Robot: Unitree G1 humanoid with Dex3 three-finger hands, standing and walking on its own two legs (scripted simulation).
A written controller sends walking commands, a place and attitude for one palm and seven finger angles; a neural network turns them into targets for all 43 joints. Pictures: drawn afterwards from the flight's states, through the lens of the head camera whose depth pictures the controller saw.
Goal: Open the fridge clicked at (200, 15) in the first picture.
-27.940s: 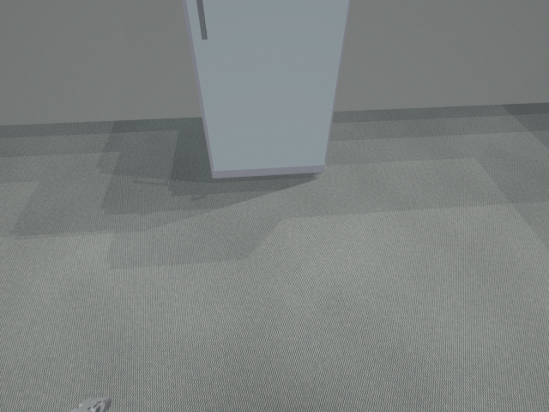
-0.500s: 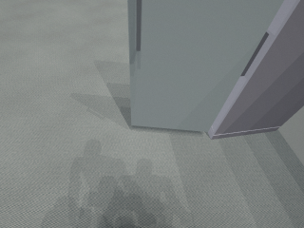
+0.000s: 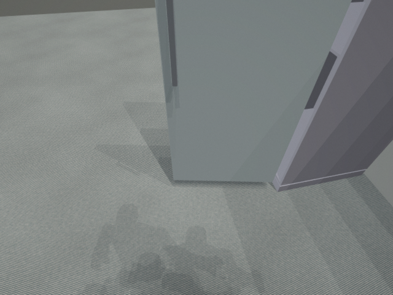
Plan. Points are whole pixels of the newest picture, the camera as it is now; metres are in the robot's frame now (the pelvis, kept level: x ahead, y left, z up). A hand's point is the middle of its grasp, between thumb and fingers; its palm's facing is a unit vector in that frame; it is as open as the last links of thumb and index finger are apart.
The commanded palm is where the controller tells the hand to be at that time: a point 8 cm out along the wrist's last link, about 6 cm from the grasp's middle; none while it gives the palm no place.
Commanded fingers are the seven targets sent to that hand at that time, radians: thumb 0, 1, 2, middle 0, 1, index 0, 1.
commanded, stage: let the arm hang, fingers relaxed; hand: left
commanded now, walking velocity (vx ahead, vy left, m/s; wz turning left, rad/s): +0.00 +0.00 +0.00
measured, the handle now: (171, 21) +0.81 +0.12 +0.20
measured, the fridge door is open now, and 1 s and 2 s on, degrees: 76 76 76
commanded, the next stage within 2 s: look to check the result in 0.12 s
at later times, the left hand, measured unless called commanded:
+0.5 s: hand out of the picture +0.08 +0.23 -0.16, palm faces -0.04 -0.95 -0.32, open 7.4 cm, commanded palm none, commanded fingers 0.00 0.90 0.90 -0.20 -0.30 -0.20 -0.30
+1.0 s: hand out of the picture +0.12 +0.22 -0.16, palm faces -0.03 -0.94 -0.33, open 7.4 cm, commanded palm none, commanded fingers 0.00 0.90 0.90 -0.20 -0.30 -0.20 -0.30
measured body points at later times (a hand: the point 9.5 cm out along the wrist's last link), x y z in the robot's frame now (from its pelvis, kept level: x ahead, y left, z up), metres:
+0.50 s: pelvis +0.02 -0.01 +0.00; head +0.05 -0.01 +0.45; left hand +0.09 +0.28 -0.14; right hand +0.09 -0.31 -0.13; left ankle +0.05 +0.08 -0.75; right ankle -0.02 -0.12 -0.75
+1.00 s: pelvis +0.04 -0.02 +0.00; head +0.05 -0.03 +0.45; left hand +0.12 +0.27 -0.13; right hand +0.11 -0.32 -0.13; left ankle +0.05 +0.08 -0.75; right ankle -0.02 -0.13 -0.75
